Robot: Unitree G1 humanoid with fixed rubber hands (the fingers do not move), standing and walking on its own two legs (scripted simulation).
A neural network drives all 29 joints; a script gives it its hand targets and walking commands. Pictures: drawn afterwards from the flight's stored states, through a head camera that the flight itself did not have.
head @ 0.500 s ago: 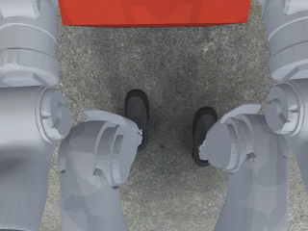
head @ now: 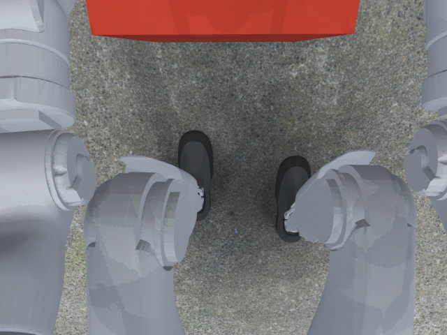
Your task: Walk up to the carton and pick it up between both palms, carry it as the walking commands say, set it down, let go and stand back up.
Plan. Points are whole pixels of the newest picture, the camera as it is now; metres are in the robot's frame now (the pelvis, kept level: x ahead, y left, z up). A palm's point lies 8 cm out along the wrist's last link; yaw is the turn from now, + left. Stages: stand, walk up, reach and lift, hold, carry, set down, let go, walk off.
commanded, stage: set down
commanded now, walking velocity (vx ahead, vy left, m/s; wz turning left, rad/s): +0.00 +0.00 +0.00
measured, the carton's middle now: out of the picture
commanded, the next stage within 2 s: let go in 1.22 s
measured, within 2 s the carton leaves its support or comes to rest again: neither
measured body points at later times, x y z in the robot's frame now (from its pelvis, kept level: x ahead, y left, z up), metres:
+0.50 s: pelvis -0.01 +0.00 +0.07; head +0.36 +0.02 +0.31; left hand +0.55 +0.26 -0.06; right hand +0.60 -0.17 -0.04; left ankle +0.14 +0.10 -0.34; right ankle +0.09 -0.11 -0.34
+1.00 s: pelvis +0.00 -0.01 +0.19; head +0.36 +0.01 +0.45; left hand +0.56 +0.26 +0.10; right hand +0.60 -0.18 +0.10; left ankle +0.14 +0.10 -0.34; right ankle +0.09 -0.11 -0.34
